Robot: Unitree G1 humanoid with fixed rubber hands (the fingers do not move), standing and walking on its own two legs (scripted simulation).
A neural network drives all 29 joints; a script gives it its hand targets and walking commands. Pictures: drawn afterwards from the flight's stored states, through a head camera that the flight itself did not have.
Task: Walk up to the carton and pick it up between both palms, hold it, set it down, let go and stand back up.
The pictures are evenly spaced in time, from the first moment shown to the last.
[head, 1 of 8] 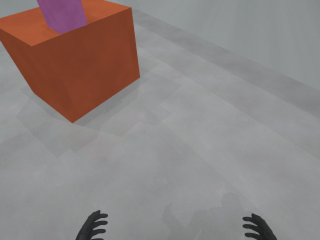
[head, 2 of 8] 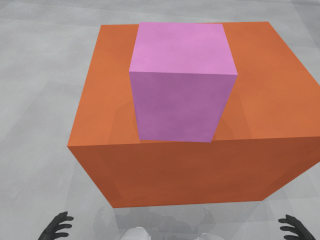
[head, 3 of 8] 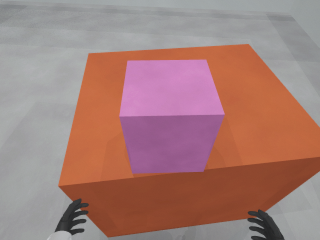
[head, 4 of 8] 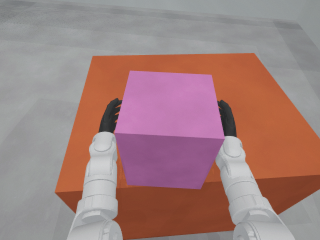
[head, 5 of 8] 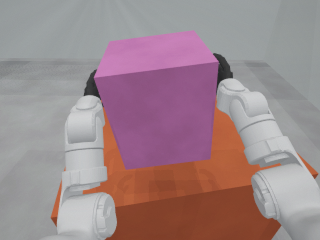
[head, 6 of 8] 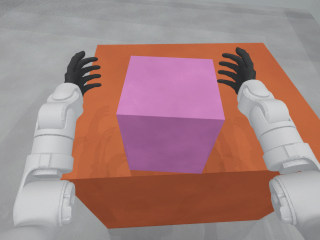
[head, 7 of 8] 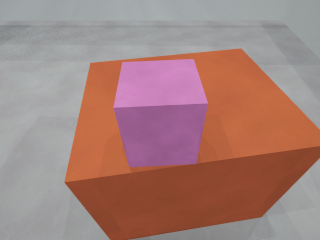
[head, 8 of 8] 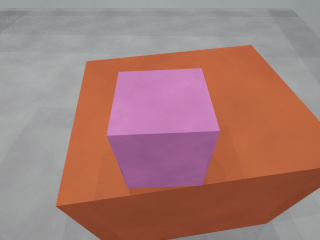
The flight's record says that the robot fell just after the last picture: no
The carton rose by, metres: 0.19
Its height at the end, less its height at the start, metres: +0.00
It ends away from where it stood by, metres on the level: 0.01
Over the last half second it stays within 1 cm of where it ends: yes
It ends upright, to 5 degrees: yes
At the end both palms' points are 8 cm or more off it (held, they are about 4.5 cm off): yes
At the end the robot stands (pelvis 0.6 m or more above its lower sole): yes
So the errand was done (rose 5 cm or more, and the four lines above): yes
